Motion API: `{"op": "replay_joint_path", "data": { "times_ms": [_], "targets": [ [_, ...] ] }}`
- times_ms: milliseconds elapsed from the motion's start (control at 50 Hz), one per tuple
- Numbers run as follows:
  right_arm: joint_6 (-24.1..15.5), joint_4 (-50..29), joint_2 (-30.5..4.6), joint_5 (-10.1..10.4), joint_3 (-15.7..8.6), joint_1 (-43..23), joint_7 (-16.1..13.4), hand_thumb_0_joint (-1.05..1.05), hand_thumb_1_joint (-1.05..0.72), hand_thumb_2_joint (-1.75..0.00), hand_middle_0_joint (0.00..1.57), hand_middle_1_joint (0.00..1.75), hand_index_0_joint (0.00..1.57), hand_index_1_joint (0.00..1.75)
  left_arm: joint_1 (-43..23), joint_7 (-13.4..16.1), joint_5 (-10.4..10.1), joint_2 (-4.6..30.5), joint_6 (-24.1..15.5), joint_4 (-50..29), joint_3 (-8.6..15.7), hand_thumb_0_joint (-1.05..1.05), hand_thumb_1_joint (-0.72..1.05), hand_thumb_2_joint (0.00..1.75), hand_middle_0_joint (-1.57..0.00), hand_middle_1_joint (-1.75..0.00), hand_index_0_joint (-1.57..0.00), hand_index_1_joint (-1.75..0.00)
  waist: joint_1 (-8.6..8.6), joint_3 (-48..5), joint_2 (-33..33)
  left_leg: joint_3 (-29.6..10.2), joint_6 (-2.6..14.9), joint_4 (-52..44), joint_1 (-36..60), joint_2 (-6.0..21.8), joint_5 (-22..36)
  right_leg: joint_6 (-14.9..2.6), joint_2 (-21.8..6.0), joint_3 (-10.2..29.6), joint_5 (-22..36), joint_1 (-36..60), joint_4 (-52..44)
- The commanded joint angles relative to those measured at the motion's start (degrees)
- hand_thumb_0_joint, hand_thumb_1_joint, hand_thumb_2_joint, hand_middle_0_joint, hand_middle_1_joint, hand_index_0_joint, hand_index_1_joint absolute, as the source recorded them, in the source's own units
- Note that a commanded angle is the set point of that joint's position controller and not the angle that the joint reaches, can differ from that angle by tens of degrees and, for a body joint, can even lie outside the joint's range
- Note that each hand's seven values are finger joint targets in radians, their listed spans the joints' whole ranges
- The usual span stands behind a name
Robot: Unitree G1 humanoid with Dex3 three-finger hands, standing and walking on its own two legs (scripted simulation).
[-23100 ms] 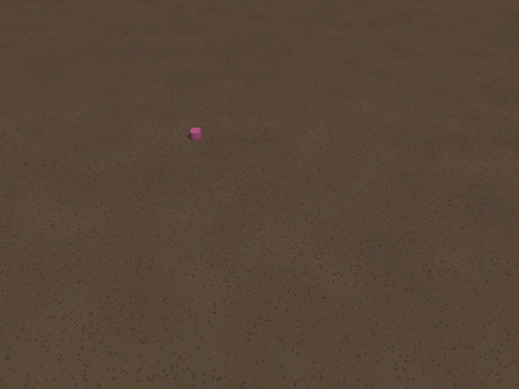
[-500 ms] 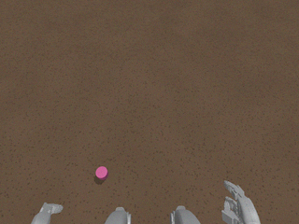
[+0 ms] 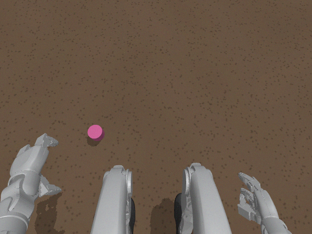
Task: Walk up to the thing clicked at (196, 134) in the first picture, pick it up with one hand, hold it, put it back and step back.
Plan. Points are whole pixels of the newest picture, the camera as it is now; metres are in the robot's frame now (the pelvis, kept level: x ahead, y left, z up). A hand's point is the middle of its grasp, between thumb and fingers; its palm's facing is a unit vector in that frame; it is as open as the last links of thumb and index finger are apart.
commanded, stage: rise first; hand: left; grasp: from above
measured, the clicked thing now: (96, 133) +0.48 +0.27 -0.47
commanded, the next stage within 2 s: approach in 1.54 s
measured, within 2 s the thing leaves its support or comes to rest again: neither
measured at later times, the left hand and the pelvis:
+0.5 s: hand (63, 150) +0.36 +0.32 -0.26, palm faces -0.49 -0.13 -0.86, open 14.0 cm; pelvis -0.03 +0.01 -0.12, yaw -4 degrees
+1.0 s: hand (71, 142) +0.40 +0.32 -0.33, palm faces -0.48 -0.03 -0.88, open 14.1 cm; pelvis -0.02 +0.01 -0.16, yaw -5 degrees
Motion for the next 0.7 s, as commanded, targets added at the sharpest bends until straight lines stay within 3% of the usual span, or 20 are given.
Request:
{"op": "replay_joint_path", "data": {
  "times_ms": [0, 60, 100, 140, 240, 260, 300, 340, 440, 480, 500, 680],
  "targets": [
    [-1.5, -2.4, -9.3, -0.1, -3.8, 7.0, 0.3, 0.0, -0.86, -0.89, 0.2, 0.3, 0.2, 0.3, -13.7, 1.7, 4.9, 20.7, -4.8, -2.6, 6.4, 0.0, -0.51, 0.98, -0.07, -1.07, -0.08, -1.06, -0.14, -35.4, -0.8, 1.6, 1.66, -4.8, 10.4, -2.5, 14.4, 0.03, 2.2, 2.4, 14.1, 19.7, -8.9],
    [-1.1, -0.9, -9.8, -0.6, -4.0, 8.1, 0.7, 0.0, -0.87, -0.89, 0.2, 0.3, 0.2, 0.3, -17.6, 1.8, 7.5, 21.7, -7.4, 0.4, 6.1, 0.0, -0.51, 1.0, -0.05, -1.07, -0.06, -1.06, -0.75, -35.9, -0.7, 1.7, 1.77, -2.2, 7.7, -2.3, 12.1, 0.08, 2.4, 1.8, 11.0, 16.6, -6.7],
    [-0.5, -0.1, -10.3, -0.8, -4.4, 9.0, 0.7, 0.0, -0.86, -0.89, 0.2, 0.3, 0.2, 0.3, -20.9, 2.2, 9.4, 25.8, -8.9, -0.1, 7.9, 0.0, -0.5, 0.99, -0.05, -1.08, -0.06, -1.06, 0.14, -39.3, 1.3, 1.7, 1.55, -1.2, 9.5, -2.2, 12.5, -0.14, 2.4, 1.3, 10.7, 15.5, -5.1],
    [0.0, 0.4, -10.2, -1.3, -4.2, 9.4, 1.1, 0.0, -0.87, -0.89, 0.2, 0.3, 0.2, 0.3, -22.3, 2.3, 10.9, 24.0, -9.8, 3.2, 6.1, 0.0, -0.51, 1.01, -0.05, -1.08, -0.06, -1.07, -1.23, -37.1, 0.3, 1.5, 1.88, 0.5, 6.0, -2.1, 10.0, -0.04, 2.6, 0.9, 8.3, 13.4, -4.3],
    [1.7, 1.8, -11.1, -2.0, -4.1, 9.4, 1.5, 0.0, -0.87, -0.89, 0.2, 0.3, 0.2, 0.3, -27.9, 4.1, 15.3, 29.2, -12.0, 5.9, 8.0, 0.0, -0.52, 1.01, -0.04, -1.06, -0.06, -1.05, -0.59, -35.4, 4.2, 0.1, 1.77, 1.3, 4.8, -1.9, 4.4, -0.6, 2.8, -1.1, 2.8, 5.6, -0.2],
    [2.1, 1.9, -10.9, -2.0, -3.9, 9.2, 1.7, 0.0, -0.87, -0.89, 0.2, 0.3, 0.2, 0.3, -27.5, 4.4, 16.1, 27.6, -12.1, 8.9, 6.6, 0.0, -0.52, 1.02, -0.05, -1.05, -0.05, -1.04, -1.62, -32.7, 4.0, -0.4, 1.85, 1.2, 3.3, -2.0, 2.5, -0.67, 2.9, -1.7, 1.4, 3.7, 0.4],
    [2.9, 2.3, -11.0, -2.4, -3.8, 9.3, 2.0, 0.0, -0.88, -0.9, 0.2, 0.3, 0.2, 0.3, -30.7, 5.6, 17.5, 27.8, -13.1, 7.8, 6.2, 0.0, -0.51, 1.0, -0.05, -1.04, -0.06, -1.03, -1.92, -32.9, 6.0, -0.9, 1.81, 1.8, 3.9, -2.0, 2.1, -0.8, 2.8, -2.2, 1.6, 1.6, 1.7],
    [3.7, 2.5, -11.2, -2.8, -3.6, 9.3, 2.2, 0.0, -0.88, -0.9, 0.2, 0.3, 0.2, 0.3, -32.5, 7.0, 19.3, 30.1, -13.6, 9.0, 7.3, 0.0, -0.52, 1.0, -0.05, -1.03, -0.06, -1.01, -1.56, -33.2, 7.4, -1.4, 1.68, 2.5, 4.7, -2.0, 3.2, -1.05, 2.8, -2.6, 2.6, -0.5, 3.3],
    [5.6, 3.6, -12.3, -3.7, -2.9, 10.0, 3.4, 0.0, -0.89, -0.9, 0.2, 0.3, 0.2, 0.3, -36.6, 10.4, 24.0, 28.6, -14.1, 15.3, 4.6, 0.0, -0.54, 1.02, -0.05, -0.98, -0.05, -0.98, -3.79, -30.8, 11.6, -4.3, 0.68, 3.5, 6.0, -1.6, 6.1, -1.44, 2.2, -4.1, 5.7, -8.2, 8.3],
    [6.3, 3.7, -12.2, -4.0, -2.8, 10.5, 3.6, 0.0, -0.89, -0.9, 0.2, 0.3, 0.2, 0.3, -37.6, 11.8, 25.8, 28.9, -13.9, 17.8, 4.1, 0.0, -0.55, 1.03, -0.06, -0.96, -0.05, -0.97, -4.31, -30.7, 10.7, -3.8, 0.87, 4.5, 5.5, -1.9, 6.2, -1.56, 2.3, -4.3, 5.6, -8.6, 8.4],
    [6.5, 3.7, -12.1, -4.3, -2.8, 10.9, 3.8, 0.0, -0.89, -0.9, 0.2, 0.3, 0.2, 0.3, -39.2, 12.4, 26.4, 27.9, -13.9, 18.1, 3.3, 0.0, -0.55, 1.03, -0.06, -0.96, -0.05, -0.96, -4.68, -30.6, 10.8, -3.5, 0.94, 5.2, 4.9, -2.0, 6.5, -1.5, 2.3, -4.2, 6.0, -8.7, 8.5],
    [7.5, 4.7, -12.5, -6.1, -2.3, 11.4, 4.8, 0.0, -0.9, -0.9, 0.2, 0.3, 0.2, 0.3, -45.2, 16.2, 31.5, 31.2, -14.4, 23.0, 3.5, 0.0, -0.52, 0.99, -0.08, -0.96, -0.08, -0.96, -5.74, -32.0, 10.9, -2.5, 1.46, 9.3, 2.6, -2.4, 6.5, -1.19, 2.3, -4.1, 6.0, -10.0, 10.4]
  ]
}}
